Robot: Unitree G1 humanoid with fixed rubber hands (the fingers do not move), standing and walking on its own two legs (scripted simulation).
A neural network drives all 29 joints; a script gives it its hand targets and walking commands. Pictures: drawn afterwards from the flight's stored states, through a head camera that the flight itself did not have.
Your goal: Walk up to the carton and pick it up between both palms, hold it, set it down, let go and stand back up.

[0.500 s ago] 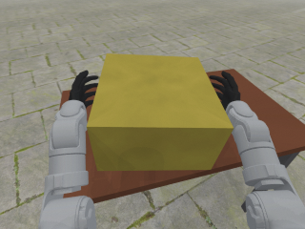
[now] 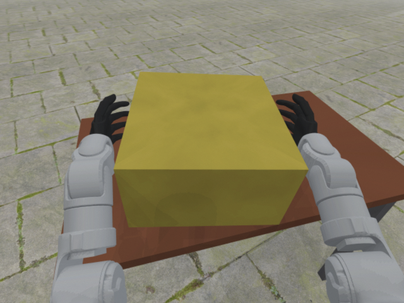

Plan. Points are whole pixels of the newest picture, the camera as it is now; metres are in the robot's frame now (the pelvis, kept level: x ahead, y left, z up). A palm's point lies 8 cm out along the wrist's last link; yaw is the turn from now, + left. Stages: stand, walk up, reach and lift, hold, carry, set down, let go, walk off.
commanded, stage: hold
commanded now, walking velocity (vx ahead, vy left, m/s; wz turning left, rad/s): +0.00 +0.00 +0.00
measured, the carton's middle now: (203, 141) +0.40 -0.01 +0.15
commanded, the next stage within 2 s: set down in 1.22 s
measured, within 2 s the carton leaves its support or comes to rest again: neither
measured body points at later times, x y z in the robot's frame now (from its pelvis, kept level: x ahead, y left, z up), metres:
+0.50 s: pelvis +0.00 +0.00 +0.00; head -0.05 +0.01 +0.45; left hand +0.38 +0.18 +0.20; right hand +0.38 -0.19 +0.19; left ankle +0.01 +0.10 -0.75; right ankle +0.02 -0.11 -0.75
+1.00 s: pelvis +0.00 +0.00 +0.00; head -0.04 +0.01 +0.45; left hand +0.38 +0.18 +0.20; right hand +0.38 -0.20 +0.19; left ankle +0.01 +0.10 -0.75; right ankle +0.02 -0.11 -0.75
